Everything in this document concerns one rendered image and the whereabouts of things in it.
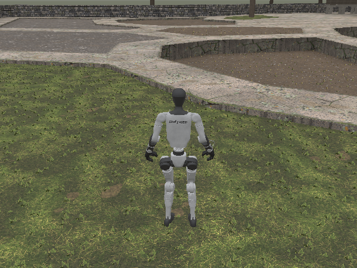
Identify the left robot thigh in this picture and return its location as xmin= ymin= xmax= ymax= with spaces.
xmin=160 ymin=156 xmax=175 ymax=192

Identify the right robot upper arm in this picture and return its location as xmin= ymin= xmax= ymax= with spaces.
xmin=190 ymin=112 xmax=207 ymax=143

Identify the robot left forearm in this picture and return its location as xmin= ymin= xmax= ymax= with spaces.
xmin=146 ymin=134 xmax=156 ymax=153

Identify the robot right forearm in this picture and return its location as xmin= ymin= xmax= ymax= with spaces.
xmin=202 ymin=134 xmax=213 ymax=152

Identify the robot right hand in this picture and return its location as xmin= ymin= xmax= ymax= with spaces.
xmin=202 ymin=149 xmax=215 ymax=161

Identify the robot thigh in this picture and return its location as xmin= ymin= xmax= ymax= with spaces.
xmin=160 ymin=156 xmax=175 ymax=192
xmin=186 ymin=156 xmax=197 ymax=193

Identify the robot left hand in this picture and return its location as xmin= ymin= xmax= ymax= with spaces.
xmin=145 ymin=151 xmax=158 ymax=162

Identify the left robot upper arm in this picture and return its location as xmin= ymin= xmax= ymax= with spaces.
xmin=151 ymin=112 xmax=167 ymax=142

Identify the right robot thigh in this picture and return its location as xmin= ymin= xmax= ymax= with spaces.
xmin=186 ymin=156 xmax=197 ymax=193

